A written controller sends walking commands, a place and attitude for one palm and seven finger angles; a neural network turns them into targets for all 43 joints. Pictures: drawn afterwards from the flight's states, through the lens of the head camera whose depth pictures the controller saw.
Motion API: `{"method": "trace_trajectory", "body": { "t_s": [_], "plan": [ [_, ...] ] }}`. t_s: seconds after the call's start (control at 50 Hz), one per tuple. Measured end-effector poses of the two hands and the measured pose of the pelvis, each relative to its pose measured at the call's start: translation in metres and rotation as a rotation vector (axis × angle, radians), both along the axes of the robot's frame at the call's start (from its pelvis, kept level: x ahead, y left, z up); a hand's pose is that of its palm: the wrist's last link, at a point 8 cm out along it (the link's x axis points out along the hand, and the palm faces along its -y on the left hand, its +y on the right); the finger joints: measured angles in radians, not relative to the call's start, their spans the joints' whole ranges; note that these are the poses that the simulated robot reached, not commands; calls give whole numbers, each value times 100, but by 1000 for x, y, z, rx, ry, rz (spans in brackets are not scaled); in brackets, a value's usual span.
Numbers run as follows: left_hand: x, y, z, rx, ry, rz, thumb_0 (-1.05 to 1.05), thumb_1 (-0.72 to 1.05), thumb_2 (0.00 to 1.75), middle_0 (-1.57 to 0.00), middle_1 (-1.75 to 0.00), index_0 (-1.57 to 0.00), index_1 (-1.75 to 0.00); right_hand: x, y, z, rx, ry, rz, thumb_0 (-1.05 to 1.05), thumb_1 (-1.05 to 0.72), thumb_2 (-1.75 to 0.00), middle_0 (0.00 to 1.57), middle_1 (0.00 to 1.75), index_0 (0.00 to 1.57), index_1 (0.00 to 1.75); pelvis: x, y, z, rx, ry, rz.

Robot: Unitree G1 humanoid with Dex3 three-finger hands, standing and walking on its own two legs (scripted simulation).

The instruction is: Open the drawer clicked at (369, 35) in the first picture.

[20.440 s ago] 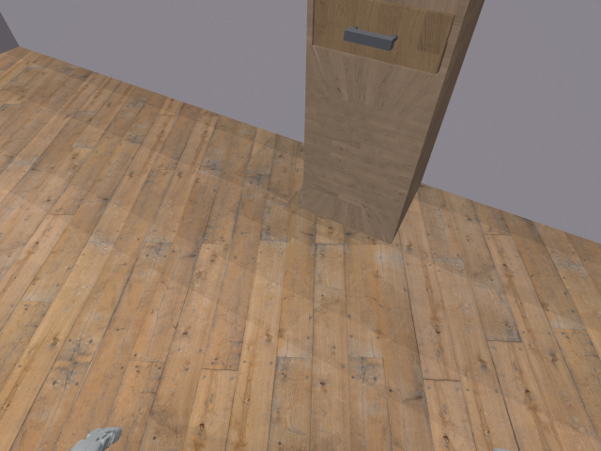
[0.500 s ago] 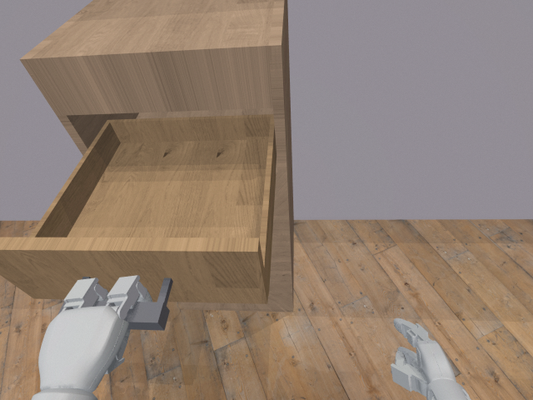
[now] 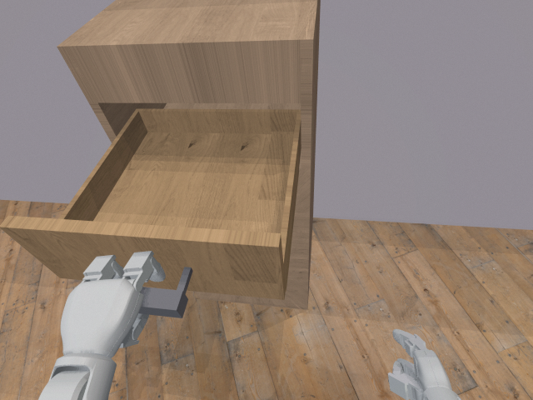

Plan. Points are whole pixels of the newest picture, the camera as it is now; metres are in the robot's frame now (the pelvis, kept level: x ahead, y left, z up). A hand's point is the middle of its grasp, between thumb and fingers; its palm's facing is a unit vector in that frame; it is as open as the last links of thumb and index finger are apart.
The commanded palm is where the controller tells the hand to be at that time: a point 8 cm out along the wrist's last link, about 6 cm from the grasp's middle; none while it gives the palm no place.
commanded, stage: open the thumb to release the handle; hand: left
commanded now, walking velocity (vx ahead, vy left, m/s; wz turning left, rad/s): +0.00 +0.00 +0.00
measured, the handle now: (141, 284) +0.24 +0.22 +0.07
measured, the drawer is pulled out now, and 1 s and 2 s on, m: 0.30 0.30 0.30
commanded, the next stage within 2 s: lift the hand off the handle in 0.22 s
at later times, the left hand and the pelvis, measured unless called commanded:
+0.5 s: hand (135, 322) +0.19 +0.22 +0.06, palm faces +0.06 -0.11 -0.99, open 13.6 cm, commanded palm +0.17 +0.21 +0.11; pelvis -0.02 +0.00 +0.00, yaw +1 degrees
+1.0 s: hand (122, 307) +0.20 +0.22 +0.09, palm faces +0.06 -0.08 -0.99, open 13.3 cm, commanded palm +0.17 +0.22 +0.16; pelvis -0.03 +0.00 +0.01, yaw +1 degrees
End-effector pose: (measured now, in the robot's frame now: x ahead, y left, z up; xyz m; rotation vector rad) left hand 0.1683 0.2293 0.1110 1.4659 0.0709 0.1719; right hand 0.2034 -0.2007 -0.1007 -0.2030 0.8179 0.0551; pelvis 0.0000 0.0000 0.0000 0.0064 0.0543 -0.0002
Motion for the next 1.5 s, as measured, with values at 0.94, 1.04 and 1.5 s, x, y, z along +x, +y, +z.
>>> {"method": "trace_trajectory", "body": {
  "t_s": [0.94, 1.04, 1.5],
  "plan": [
    [2, -3, 27, 15, 5, -71, 0, -49, 30, -36, -122, -41, -124, -15, 1, 13, 1, -45, 8, 1, -91, -90, 20, 30, 20, 30, -25, -4, 10, 7, -69, 16],
    [3, -3, 38, 14, -1, -75, 0, -49, 30, -38, -123, -42, -124, -11, 1, 16, 1, -53, 15, 1, -91, -90, 20, 30, 20, 30, -26, -3, 12, 7, -81, 19],
    [6, -8, 122, 45, -152, -80, 0, -50, 30, -35, -121, -35, -121, 7, 22, 30, 78, -91, 85, 1, -91, -90, 20, 30, 20, 30, -28, -2, 17, 6, -128, 27]
  ]
}}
